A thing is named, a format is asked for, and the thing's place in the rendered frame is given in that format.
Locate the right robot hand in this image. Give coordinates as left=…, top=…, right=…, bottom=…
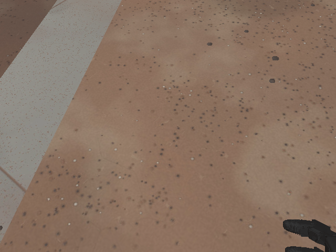
left=283, top=219, right=336, bottom=252

